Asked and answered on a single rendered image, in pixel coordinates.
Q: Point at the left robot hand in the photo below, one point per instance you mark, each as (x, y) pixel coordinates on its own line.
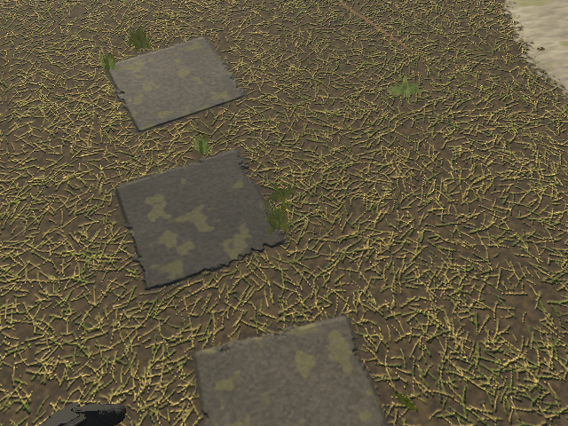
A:
(91, 415)

